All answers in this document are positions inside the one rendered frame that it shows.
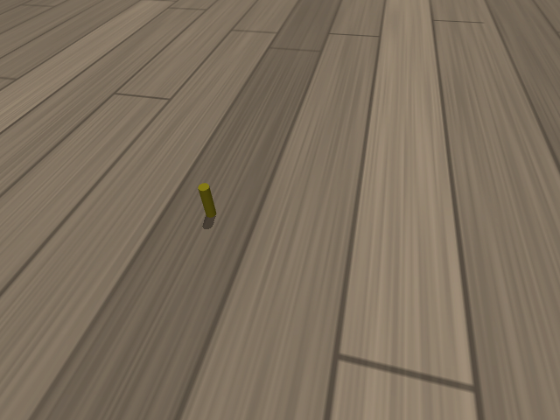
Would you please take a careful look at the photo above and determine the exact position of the can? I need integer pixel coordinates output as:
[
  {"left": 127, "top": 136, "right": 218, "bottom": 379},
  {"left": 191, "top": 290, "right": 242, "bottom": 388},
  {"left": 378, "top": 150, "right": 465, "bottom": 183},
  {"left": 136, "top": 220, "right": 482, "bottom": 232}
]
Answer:
[{"left": 198, "top": 183, "right": 216, "bottom": 218}]

